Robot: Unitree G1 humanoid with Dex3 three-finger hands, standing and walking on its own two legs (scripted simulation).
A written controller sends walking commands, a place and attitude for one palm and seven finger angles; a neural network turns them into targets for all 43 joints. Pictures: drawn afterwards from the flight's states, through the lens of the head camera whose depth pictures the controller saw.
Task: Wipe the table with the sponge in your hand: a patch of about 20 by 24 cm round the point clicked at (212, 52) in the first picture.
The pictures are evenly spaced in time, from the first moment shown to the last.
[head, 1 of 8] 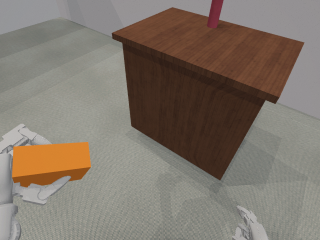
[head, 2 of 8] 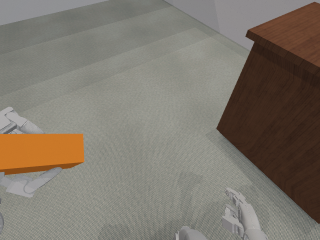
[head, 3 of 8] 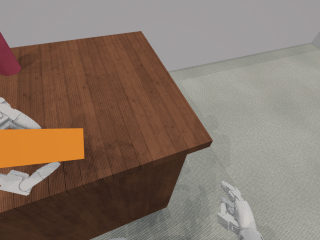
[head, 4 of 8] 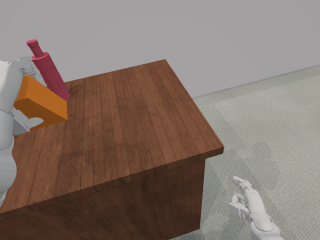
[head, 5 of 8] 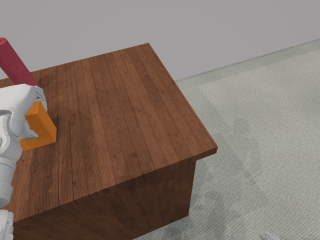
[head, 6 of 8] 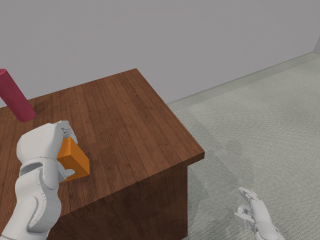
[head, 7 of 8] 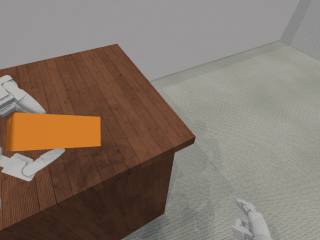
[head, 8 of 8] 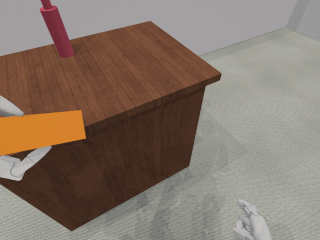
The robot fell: no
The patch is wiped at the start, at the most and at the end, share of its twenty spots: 0.00 1.00 1.00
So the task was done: yes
